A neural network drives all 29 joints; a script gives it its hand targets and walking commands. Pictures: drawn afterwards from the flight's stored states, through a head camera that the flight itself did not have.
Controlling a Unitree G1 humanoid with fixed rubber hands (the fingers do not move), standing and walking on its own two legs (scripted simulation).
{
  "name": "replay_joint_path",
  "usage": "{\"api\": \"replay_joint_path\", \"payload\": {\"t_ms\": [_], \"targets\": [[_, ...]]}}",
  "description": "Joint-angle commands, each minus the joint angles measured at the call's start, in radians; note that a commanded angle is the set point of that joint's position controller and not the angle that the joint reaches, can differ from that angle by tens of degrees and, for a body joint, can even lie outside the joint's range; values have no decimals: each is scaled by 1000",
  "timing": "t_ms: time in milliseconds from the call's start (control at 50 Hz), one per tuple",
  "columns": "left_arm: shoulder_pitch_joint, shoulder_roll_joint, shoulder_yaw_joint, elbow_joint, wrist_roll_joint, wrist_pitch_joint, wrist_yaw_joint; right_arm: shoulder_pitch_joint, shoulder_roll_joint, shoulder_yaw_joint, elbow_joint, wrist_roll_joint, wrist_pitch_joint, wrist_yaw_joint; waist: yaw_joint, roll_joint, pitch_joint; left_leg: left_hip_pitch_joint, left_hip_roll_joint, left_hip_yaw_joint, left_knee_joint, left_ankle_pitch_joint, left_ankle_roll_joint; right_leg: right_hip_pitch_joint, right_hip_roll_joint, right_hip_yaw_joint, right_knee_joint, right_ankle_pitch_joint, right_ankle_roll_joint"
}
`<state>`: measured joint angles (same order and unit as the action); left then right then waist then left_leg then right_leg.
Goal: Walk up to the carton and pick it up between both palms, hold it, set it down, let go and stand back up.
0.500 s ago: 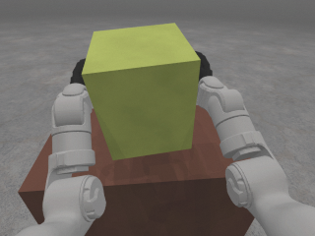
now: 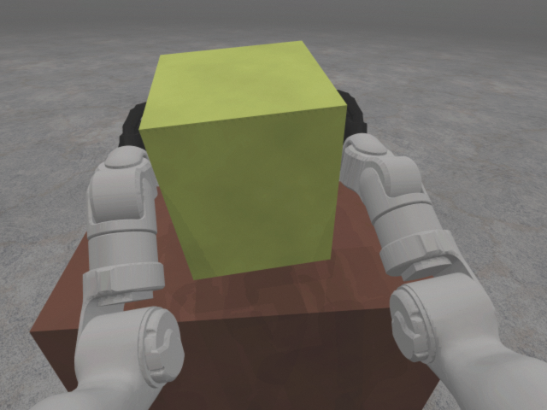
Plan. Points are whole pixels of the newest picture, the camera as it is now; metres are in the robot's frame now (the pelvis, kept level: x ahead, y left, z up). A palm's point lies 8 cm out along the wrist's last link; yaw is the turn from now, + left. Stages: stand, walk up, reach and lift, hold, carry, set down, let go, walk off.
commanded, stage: hold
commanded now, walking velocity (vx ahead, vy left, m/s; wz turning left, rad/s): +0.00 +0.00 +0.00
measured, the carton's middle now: (247, 160) +0.38 +0.01 +0.26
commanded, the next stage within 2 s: none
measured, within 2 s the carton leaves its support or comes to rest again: neither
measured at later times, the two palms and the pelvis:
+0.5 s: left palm (137, 159) +0.36 +0.15 +0.28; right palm (353, 144) +0.36 -0.13 +0.29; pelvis +0.00 +0.00 +0.00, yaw +0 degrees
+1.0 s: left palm (139, 158) +0.36 +0.15 +0.28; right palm (356, 143) +0.36 -0.14 +0.29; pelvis +0.00 +0.00 +0.00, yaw +0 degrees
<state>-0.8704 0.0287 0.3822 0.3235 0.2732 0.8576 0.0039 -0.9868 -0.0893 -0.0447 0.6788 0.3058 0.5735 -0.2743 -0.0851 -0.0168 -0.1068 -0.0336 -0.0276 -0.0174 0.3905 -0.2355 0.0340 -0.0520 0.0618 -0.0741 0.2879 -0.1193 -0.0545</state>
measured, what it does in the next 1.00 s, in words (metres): stands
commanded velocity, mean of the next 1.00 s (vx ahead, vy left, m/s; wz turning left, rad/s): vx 0.00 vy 0.00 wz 0.00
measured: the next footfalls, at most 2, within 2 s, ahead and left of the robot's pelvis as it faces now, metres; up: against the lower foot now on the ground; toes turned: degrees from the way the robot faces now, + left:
none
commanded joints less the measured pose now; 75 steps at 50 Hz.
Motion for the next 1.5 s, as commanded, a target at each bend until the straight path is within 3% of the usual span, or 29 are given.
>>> {"api": "replay_joint_path", "payload": {"t_ms": [0,40,120,180,220,240,300,360,380,440,460,500,560,580,620,660,800,860,880,940,1000,1080,1180,1240,1300,1340,1360,1400,1480], "targets": [[-828,-597,-466,-105,-179,-75,-137,-832,692,284,-335,130,-40,106,6,63,-324,-121,11,-35,-96,196,-45,263,-19,71,10,157,89],[-782,-595,-476,-95,-180,-68,-139,-819,690,297,-358,144,-43,97,-11,64,-341,-101,10,-42,-70,278,-56,276,-19,76,18,254,88],[-839,-598,-493,-128,-193,-74,-135,-826,687,290,-339,153,-37,93,-25,77,-343,-70,11,-45,-62,276,-68,240,-14,63,8,222,83],[-816,-576,-442,-80,-166,-72,-139,-823,686,285,-308,134,-32,98,6,38,-285,-108,6,-35,-92,205,-51,239,-21,72,-7,171,90],[-810,-577,-454,-99,-159,-70,-136,-806,689,292,-299,139,-34,104,7,48,-282,-110,12,-35,-97,215,-47,242,-21,71,1,169,87],[-833,-585,-467,-102,-167,-68,-135,-803,682,276,-275,135,-31,105,-16,67,-270,-98,16,-35,-92,217,-58,229,-15,62,1,163,81],[-812,-553,-432,-97,-159,-66,-140,-782,687,288,-260,137,-25,108,4,35,-273,-109,12,-33,-95,217,-42,260,-21,73,0,197,88],[-810,-606,-455,-59,-179,-65,-142,-853,683,281,-316,146,-39,106,-8,61,-302,-111,16,-39,-96,214,-44,250,-21,73,3,165,82],[-850,-602,-474,-112,-187,-76,-136,-841,706,284,-325,144,-45,106,0,60,-324,-105,12,-36,-87,228,-48,239,-17,65,7,176,86],[-821,-599,-443,-25,-164,-69,-138,-837,675,230,-262,112,-39,106,-22,72,-255,-118,16,-35,-105,154,-46,226,-20,75,-9,109,77],[-868,-591,-456,-80,-176,-78,-135,-832,693,240,-257,109,-39,110,-17,66,-295,-124,18,-32,-104,143,-47,233,-20,73,-6,101,79],[-866,-592,-446,-37,-165,-78,-138,-818,677,226,-211,102,-35,116,-16,85,-227,-147,21,-38,-115,128,-50,198,-26,71,-9,84,79],[-885,-611,-491,-130,-199,-91,-124,-823,698,267,-275,136,-47,119,-16,102,-364,-98,22,-46,-82,235,-59,262,-13,66,18,176,76],[-861,-605,-480,-80,-186,-84,-124,-834,686,269,-281,140,-44,116,-13,91,-321,-99,21,-48,-84,251,-60,246,-13,67,12,187,78],[-848,-604,-496,-129,-202,-84,-130,-818,701,281,-298,144,-45,111,-31,75,-374,-84,15,-49,-69,270,-62,274,-18,72,17,224,80],[-816,-590,-456,-79,-178,-76,-132,-829,689,292,-307,141,-39,104,0,42,-316,-100,15,-45,-84,236,-50,264,-22,75,5,204,87],[-788,-583,-427,-36,-161,-66,-140,-825,680,276,-301,138,-35,102,9,40,-269,-122,10,-36,-98,193,-41,248,-23,73,-5,162,90],[-817,-609,-478,-122,-178,-73,-138,-820,691,281,-324,146,-44,104,-14,74,-331,-85,16,-38,-83,249,-58,256,-10,66,10,201,81],[-806,-577,-448,-67,-161,-66,-140,-817,681,280,-301,139,-36,100,-3,49,-285,-90,12,-36,-85,237,-49,239,-19,71,-2,190,88],[-816,-586,-471,-103,-175,-72,-140,-843,698,293,-339,150,-42,93,-10,54,-322,-89,6,-38,-78,247,-47,249,-23,78,8,218,91],[-804,-560,-411,-28,-148,-70,-145,-821,692,263,-272,121,-34,100,7,22,-226,-130,10,-29,-111,164,-36,216,-32,71,-16,142,90],[-816,-581,-454,-74,-162,-72,-146,-808,688,262,-277,123,-38,103,-13,73,-299,-109,16,-34,-95,204,-44,264,-23,77,4,176,82],[-818,-576,-439,-81,-161,-75,-147,-795,695,269,-282,128,-34,94,-5,56,-270,-113,7,-35,-93,214,-47,251,-27,72,1,197,92],[-846,-588,-481,-104,-180,-75,-146,-818,678,267,-299,142,-37,93,-30,102,-302,-84,11,-43,-83,239,-60,228,-26,76,6,194,75],[-834,-596,-471,-83,-177,-73,-140,-833,678,268,-308,130,-39,99,-11,81,-291,-110,18,-43,-93,215,-59,245,-18,64,0,151,81],[-861,-604,-498,-115,-187,-74,-138,-824,677,264,-284,131,-37,102,-30,98,-291,-105,20,-44,-94,212,-62,239,-17,68,3,149,74],[-836,-576,-459,-48,-159,-69,-141,-793,666,237,-241,113,-28,102,-23,88,-220,-139,17,-38,-110,155,-55,220,-25,70,-10,112,79],[-834,-590,-454,-72,-171,-76,-140,-839,688,270,-299,123,-44,108,7,63,-300,-131,16,-38,-106,170,-46,244,-21,62,0,121,88],[-821,-576,-437,-58,-167,-81,-132,-855,696,286,-313,134,-44,106,10,20,-310,-105,15,-37,-95,208,-39,237,-21,68,3,169,87]]}}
